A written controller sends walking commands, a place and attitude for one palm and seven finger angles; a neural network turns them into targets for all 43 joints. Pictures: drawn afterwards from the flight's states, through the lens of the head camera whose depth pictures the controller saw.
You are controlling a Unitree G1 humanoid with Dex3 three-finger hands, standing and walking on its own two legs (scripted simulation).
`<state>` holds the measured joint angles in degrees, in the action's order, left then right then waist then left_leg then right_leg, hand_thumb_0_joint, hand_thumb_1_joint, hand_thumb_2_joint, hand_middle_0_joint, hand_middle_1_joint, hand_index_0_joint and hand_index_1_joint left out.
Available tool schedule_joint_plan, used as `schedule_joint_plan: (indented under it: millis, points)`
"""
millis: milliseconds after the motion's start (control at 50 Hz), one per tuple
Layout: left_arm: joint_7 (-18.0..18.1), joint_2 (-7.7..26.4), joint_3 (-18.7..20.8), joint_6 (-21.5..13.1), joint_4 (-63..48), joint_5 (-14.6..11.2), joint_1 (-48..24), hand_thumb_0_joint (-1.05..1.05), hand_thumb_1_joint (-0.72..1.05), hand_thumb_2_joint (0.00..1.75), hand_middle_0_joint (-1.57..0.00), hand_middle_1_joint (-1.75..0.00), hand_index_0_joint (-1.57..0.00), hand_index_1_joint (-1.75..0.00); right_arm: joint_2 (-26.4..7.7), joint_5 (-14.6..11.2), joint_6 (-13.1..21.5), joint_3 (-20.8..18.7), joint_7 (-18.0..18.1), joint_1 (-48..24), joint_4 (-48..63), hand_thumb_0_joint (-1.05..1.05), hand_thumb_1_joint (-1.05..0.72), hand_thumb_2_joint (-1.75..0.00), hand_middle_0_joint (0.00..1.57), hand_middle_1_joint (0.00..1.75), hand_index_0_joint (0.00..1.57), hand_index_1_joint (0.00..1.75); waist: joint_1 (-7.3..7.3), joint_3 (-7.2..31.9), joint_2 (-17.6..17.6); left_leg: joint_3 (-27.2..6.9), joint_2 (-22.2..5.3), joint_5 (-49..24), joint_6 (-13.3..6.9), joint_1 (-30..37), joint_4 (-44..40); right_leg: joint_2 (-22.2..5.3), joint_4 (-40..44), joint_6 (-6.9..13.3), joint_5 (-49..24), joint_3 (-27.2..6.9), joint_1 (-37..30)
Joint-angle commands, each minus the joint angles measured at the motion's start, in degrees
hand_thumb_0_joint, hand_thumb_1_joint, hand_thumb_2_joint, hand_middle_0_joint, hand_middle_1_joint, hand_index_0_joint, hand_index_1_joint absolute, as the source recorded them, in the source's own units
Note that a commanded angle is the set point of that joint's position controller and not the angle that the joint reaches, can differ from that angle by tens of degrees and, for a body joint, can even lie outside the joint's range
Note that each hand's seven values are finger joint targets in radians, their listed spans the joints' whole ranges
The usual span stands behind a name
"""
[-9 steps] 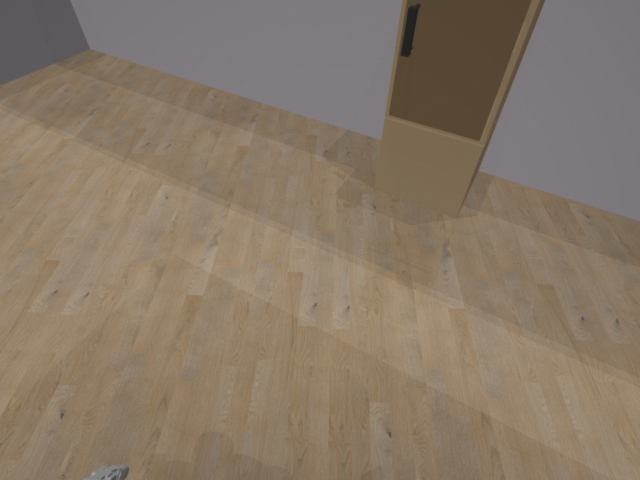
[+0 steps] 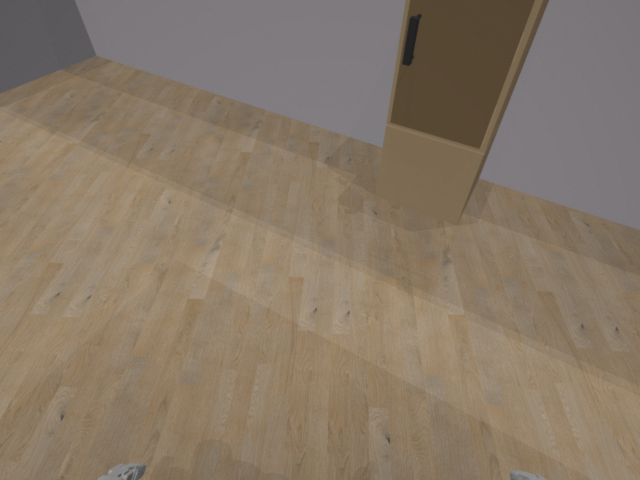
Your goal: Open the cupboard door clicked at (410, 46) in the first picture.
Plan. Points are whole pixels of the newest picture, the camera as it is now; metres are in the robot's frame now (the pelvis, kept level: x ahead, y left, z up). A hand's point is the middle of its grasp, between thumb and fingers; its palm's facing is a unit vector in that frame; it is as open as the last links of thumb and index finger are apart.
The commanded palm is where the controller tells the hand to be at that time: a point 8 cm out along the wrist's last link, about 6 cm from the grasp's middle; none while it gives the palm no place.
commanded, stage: stand and wait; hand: left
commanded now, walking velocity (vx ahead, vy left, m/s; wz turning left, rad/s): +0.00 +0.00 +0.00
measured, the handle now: (412, 39) +1.47 -0.23 -0.01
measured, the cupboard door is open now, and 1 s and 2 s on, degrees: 0 0 0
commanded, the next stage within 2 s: look at it before walking up in 0.64 s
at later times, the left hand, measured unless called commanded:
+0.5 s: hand out of the picture +0.05 +0.24 -0.15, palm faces -0.02 -0.94 -0.33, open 7.4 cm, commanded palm none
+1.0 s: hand out of the picture +0.06 +0.24 -0.15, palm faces -0.02 -0.94 -0.33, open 7.4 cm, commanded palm none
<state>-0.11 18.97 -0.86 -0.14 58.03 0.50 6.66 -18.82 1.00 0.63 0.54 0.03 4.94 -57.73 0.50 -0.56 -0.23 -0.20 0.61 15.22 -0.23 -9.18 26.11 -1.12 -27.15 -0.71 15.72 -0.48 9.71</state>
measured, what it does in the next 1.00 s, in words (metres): stands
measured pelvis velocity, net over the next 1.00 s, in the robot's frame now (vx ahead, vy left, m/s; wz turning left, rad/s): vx -0.01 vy -0.01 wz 0.00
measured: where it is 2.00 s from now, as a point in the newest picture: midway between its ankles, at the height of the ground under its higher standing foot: outside the picture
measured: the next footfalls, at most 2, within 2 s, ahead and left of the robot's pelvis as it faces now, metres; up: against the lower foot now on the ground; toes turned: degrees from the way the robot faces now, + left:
none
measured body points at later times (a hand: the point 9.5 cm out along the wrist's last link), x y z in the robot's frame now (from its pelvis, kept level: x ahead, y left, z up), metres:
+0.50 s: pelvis -0.01 -0.01 +0.00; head -0.01 -0.01 +0.45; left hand +0.05 +0.29 -0.13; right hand +0.06 -0.31 -0.13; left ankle -0.01 +0.12 -0.74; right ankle -0.01 -0.13 -0.74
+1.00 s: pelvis -0.01 -0.01 +0.01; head -0.01 -0.01 +0.46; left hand +0.07 +0.29 -0.13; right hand +0.07 -0.30 -0.13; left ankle -0.01 +0.12 -0.74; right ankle -0.01 -0.13 -0.74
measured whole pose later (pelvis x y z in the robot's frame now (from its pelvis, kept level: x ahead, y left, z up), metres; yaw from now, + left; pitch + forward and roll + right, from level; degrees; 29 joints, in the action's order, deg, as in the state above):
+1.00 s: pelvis -0.01 -0.01 +0.01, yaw +0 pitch -2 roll +0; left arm -0.4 19.4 -0.5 -0.4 62.1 0.6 7.3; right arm -19.4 0.6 0.7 0.6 -0.2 6.4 -63.3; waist 0.4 -1.8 -0.3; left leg -0.6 -0.3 11.5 0.6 -8.2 21.3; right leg -0.3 -22.4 0.0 12.0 0.0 8.7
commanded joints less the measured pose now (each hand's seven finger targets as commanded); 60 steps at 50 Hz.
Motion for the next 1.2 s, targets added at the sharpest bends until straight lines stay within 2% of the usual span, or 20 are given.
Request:
schedule_joint_plan:
  millis: [0, 180, 260, 340, 500, 580, 800, 980, 1020, 1180]
  points:
    - [1.03, 12.36, 3.03, -1.27, -3.62, 0.16, -2.53, 0.0, 0.9, 0.9, -0.2, -0.3, -0.2, -0.3, -11.87, -0.17, 1.32, -3.24, 0.81, -2.74, 3.01, 0.0, -0.9, -0.9, 0.2, 0.3, 0.2, 0.3, -0.65, 3.95, -0.54, -4.79, -6.55, -14.73, -2.03, 1.44, -4.02, -5.68, 4.35, 2.77, -14.24, -4.5, -0.87]
    - [0.82, 12.16, 2.98, -1.22, -2.16, 0.09, -2.09, 0.0, 0.9, 0.9, -0.2, -0.3, -0.2, -0.3, -11.79, -0.28, 1.32, -3.02, 0.75, -2.73, 1.07, 0.0, -0.9, -0.9, 0.2, 0.3, 0.2, 0.3, -0.43, 2.38, 0.67, -5.15, -6.59, -10.73, -1.82, 0.59, -5.86, -5.72, 6.65, 2.64, -10.0, -5.11, -0.71]
    - [0.71, 12.27, 2.88, -1.2, -1.35, 0.06, -1.9, 0.0, 0.9, 0.9, -0.2, -0.3, -0.2, -0.3, -12.09, -0.32, 1.25, -2.81, 0.71, -2.2, 0.19, 0.0, -0.9, -0.9, 0.2, 0.3, 0.2, 0.3, -0.49, 2.23, 0.19, -5.57, -6.64, -9.17, -1.78, 0.39, -6.46, -5.61, 7.41, 2.68, -7.88, -5.55, -0.48]
    - [0.75, 12.46, 2.86, -1.34, -0.58, -0.01, -1.5, 0.0, 0.9, 0.9, -0.2, -0.3, -0.2, -0.3, -12.19, -0.48, 1.37, -2.72, 0.69, -1.58, -0.65, 0.0, -0.9, -0.9, 0.2, 0.3, 0.2, 0.3, -0.37, 3.32, -0.07, -5.72, -6.82, -10.52, -1.76, 0.73, -6.47, -5.93, 7.44, 2.71, -9.54, -5.39, -1.87]
    - [0.71, 12.63, 2.72, -1.23, 0.27, 0.02, -1.37, 0.0, 0.9, 0.9, -0.2, -0.3, -0.2, -0.3, -12.57, -0.54, 1.19, -2.61, 0.6, -1.23, -1.88, 0.0, -0.9, -0.9, 0.2, 0.3, 0.2, 0.3, -0.31, 1.9, 0.23, -5.95, -7.0, -8.44, -1.64, 0.42, -7.49, -5.76, 8.4, 2.66, -6.8, -5.61, -0.8]
    - [0.71, 12.65, 2.67, -1.35, 0.55, 0.02, -1.26, 0.0, 0.9, 0.9, -0.2, -0.3, -0.2, -0.3, -12.51, -0.53, 1.38, -2.58, 0.61, -1.15, -2.16, 0.0, -0.9, -0.9, 0.2, 0.3, 0.2, 0.3, -0.25, 2.63, -0.09, -5.87, -7.07, -10.04, -1.64, 0.88, -7.39, -5.92, 8.17, 2.62, -8.82, -5.59, -1.39]
    - [0.72, 12.63, 2.74, -1.36, 0.31, 0.21, -1.76, 0.0, 0.9, 0.9, -0.2, -0.3, -0.2, -0.3, -12.47, -0.53, 1.26, -2.61, 0.51, -1.18, -2.14, 0.0, -0.9, -0.9, 0.2, 0.3, 0.2, 0.3, -0.39, 1.86, -0.48, -5.94, -7.05, -9.37, -1.48, 0.82, -7.87, -5.8, 8.91, 2.6, -7.67, -5.82, -0.61]
    - [0.67, 12.47, 2.76, -1.33, 0.29, 0.15, -1.79, 0.0, 0.9, 0.9, -0.2, -0.3, -0.2, -0.3, -12.51, -0.53, 1.42, -2.51, 0.58, -1.64, -2.15, 0.0, -0.9, -0.9, 0.2, 0.3, 0.2, 0.3, -0.27, 1.82, 0.81, -5.94, -7.2, -10.76, -1.45, 1.33, -8.26, -5.8, 8.8, 2.47, -9.33, -5.42, -1.08]
    - [0.71, 12.6, 2.79, -1.41, 0.29, 0.17, -1.55, 0.0, 0.9, 0.9, -0.2, -0.3, -0.2, -0.3, -12.44, -0.6, 1.43, -2.49, 0.58, -1.34, -2.12, 0.0, -0.9, -0.9, 0.2, 0.3, 0.2, 0.3, -0.35, 3.21, 0.02, -5.92, -7.29, -11.91, -1.5, 2.01, -7.91, -5.92, 8.64, 2.48, -10.56, -5.35, -1.96]
    - [0.67, 12.66, 2.72, -1.41, 0.64, 0.11, -1.4, 0.0, 0.9, 0.9, -0.2, -0.3, -0.2, -0.3, -12.51, -0.61, 1.31, -2.32, 0.62, -1.54, -2.34, 0.0, -0.9, -0.9, 0.2, 0.3, 0.2, 0.3, -0.27, 2.55, -0.13, -5.76, -7.26, -11.72, -1.34, 1.92, -8.2, -6.0, 9.08, 2.53, -10.9, -5.47, -2.06]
